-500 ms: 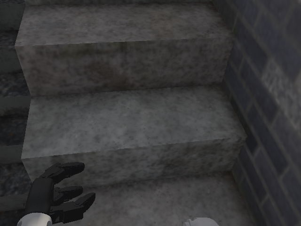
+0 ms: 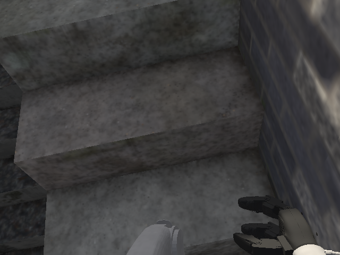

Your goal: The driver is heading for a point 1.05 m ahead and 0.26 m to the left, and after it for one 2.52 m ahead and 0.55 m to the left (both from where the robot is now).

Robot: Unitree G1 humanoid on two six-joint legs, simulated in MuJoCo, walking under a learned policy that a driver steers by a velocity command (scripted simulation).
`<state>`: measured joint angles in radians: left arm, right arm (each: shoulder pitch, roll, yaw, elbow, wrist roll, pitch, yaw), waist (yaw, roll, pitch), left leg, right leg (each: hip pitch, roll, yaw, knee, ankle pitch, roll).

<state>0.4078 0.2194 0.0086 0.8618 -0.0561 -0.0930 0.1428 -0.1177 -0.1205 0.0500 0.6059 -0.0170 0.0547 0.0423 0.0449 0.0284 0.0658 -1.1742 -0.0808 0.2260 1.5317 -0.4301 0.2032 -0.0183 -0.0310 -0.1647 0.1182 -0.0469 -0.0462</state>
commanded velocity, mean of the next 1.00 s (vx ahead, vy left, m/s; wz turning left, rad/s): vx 1.00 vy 0.00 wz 0.43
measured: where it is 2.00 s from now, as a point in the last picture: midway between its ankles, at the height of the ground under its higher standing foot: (154, 102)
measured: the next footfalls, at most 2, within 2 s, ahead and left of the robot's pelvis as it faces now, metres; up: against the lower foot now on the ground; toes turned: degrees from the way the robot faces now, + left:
left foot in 0.06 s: +0.16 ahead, +0.05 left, +0.20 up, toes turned +5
right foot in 0.36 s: +0.29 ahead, -0.07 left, +0.37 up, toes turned +20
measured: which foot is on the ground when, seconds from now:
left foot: up 0.00-0.04, down 0.06-0.38, up 0.40-0.70, down 0.72-1.00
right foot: down 0.00-0.04, up 0.06-0.34, down 0.36-0.68, up 0.70-1.00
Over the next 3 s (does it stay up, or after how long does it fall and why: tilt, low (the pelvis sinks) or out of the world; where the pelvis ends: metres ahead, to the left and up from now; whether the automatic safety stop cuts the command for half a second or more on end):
falls after 2.94 s (tilt)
